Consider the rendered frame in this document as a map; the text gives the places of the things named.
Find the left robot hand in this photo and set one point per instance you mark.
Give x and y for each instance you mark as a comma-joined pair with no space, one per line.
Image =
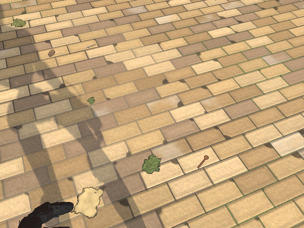
46,212

